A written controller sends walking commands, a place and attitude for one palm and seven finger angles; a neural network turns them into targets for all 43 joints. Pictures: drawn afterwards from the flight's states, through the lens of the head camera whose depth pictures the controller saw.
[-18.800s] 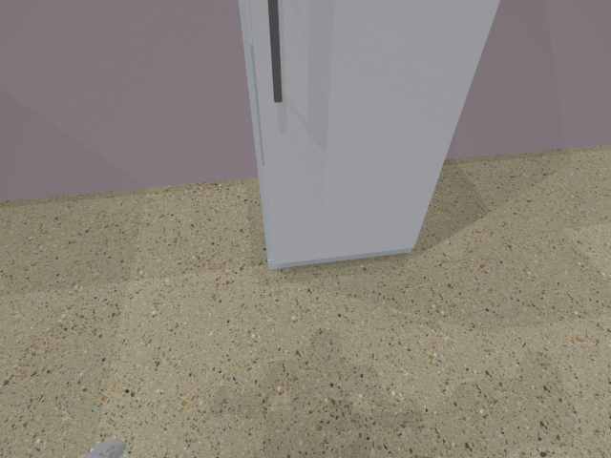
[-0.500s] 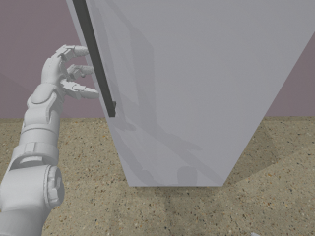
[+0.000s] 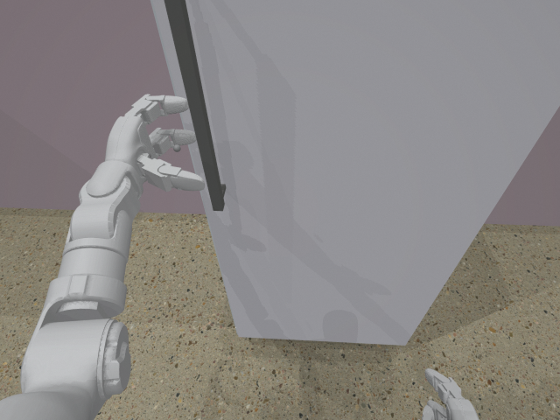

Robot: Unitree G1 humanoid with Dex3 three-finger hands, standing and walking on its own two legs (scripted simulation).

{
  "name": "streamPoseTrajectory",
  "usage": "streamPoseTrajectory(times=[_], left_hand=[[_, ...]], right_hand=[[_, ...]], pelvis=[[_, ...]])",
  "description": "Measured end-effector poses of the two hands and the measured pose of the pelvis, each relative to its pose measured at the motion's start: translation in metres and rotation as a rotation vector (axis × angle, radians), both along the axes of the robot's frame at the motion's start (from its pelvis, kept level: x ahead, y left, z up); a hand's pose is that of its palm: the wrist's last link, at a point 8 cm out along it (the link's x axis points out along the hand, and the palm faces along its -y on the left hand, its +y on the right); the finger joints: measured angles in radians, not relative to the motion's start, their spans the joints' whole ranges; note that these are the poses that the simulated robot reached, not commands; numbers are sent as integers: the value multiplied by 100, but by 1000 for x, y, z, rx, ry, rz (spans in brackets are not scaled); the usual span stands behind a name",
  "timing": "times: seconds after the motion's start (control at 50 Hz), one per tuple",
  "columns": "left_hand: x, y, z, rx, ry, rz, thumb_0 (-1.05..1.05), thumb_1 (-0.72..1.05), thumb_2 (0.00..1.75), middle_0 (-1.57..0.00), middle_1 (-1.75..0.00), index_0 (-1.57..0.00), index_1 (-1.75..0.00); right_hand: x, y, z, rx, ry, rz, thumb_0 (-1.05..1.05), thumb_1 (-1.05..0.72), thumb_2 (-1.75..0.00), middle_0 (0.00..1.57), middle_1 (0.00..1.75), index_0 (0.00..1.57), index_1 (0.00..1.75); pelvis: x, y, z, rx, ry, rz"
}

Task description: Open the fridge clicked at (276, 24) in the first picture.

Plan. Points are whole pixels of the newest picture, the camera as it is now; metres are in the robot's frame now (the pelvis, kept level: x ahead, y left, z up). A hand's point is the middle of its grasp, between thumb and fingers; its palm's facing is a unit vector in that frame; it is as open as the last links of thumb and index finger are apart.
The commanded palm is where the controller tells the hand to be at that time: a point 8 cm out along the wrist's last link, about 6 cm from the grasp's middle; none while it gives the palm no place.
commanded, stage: slide the fingers in behind the handle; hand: left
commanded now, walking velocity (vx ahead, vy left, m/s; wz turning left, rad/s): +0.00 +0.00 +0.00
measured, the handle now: (202, 107) +0.49 +0.14 +0.22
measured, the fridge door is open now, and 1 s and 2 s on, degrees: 0 0 0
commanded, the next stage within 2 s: grip the handle and tug to test in 1.14 s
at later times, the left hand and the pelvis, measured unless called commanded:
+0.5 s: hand (195, 146) +0.42 +0.14 +0.20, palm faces +0.01 -1.00 +0.00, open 14.1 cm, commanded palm +0.40 +0.19 +0.20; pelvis +0.01 +0.00 +0.00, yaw -1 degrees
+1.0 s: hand (208, 142) +0.43 +0.13 +0.20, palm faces +0.00 -1.00 +0.01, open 14.0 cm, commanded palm +0.40 +0.18 +0.20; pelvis +0.00 -0.01 +0.00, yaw -1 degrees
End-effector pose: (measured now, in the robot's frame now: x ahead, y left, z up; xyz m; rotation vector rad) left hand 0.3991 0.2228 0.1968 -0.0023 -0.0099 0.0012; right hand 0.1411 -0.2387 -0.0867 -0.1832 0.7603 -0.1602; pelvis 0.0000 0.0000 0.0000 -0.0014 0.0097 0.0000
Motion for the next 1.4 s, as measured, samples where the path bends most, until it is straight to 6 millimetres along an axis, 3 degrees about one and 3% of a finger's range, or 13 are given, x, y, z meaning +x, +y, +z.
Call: streamPoseTrajectory(times=[0.16, 0.4, 0.76, 0.94, 1.2, 1.4], left_hand=[[8, -18, 5, -11, -38, -16, -2, -50, 30, -30, -120, -30, -120], [5, -24, -1, -5, -10, 0, -2, -50, 30, -30, -120, -30, -120], [4, -34, 2, -3, -6, 12, -2, -50, 30, -28, -119, -26, -119], [10, -41, 1, -2, 4, -7, -2, -50, 30, -30, -119, -29, -120], [9, -32, 0, -3, -11, 15, -2, -50, 30, -30, -120, -30, -120], [6, -28, 0, 11, 1, 5, -2, -42, 34, -31, -121, -31, -121]], right_hand=[[-3, 2, -3, 8, 22, -7, 1, -91, -89, 20, 30, 20, 30], [-18, -3, -12, 16, 84, -30, 2, -91, -89, 20, 30, 20, 30], [-5, -5, -7, 7, 47, -7, 1, -91, -89, 20, 30, 20, 30], [-8, -4, -8, 10, 57, -14, 1, -91, -89, 20, 30, 20, 30], [-23, -8, -10, 10, 87, -44, 2, -91, -89, 20, 30, 20, 30], [-19, -8, -8, -7, 76, -34, 2, -91, -89, 20, 30, 20, 30]], pelvis=[[3, 1, 0, 1, 3, -8], [7, -2, 1, 1, -4, -13], [3, -5, 1, 2, -10, -1], [2, -6, 1, 2, -5, -5], [4, -5, 1, 2, -4, -18], [0, -3, 1, -1, -6, -6]])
